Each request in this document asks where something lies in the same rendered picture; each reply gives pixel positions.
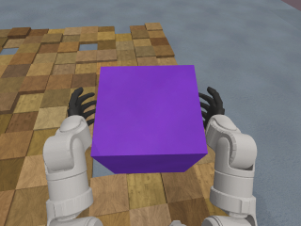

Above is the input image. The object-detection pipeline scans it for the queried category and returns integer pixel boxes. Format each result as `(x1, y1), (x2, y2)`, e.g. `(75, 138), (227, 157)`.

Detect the left robot hand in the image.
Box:
(67, 87), (97, 126)

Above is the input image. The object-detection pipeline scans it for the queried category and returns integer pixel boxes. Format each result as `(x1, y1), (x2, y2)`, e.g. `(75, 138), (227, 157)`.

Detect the carton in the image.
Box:
(90, 65), (208, 174)

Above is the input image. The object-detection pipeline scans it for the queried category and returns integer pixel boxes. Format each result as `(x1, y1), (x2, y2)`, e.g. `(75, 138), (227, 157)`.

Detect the robot right forearm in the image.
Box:
(205, 114), (258, 226)

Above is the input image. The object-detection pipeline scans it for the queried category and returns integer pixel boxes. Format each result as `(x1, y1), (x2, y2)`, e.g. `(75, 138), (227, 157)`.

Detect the right robot upper arm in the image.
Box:
(201, 215), (251, 226)

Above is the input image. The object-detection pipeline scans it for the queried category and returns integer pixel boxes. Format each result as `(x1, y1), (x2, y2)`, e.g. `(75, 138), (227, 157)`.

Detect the right robot hand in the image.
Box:
(198, 87), (225, 130)

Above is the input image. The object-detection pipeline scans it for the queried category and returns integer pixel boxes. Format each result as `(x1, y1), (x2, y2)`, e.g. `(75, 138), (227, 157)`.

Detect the left robot upper arm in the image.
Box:
(56, 216), (103, 226)

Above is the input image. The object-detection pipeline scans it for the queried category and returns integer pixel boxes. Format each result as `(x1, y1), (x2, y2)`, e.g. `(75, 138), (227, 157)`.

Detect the robot left forearm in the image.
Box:
(42, 115), (94, 226)

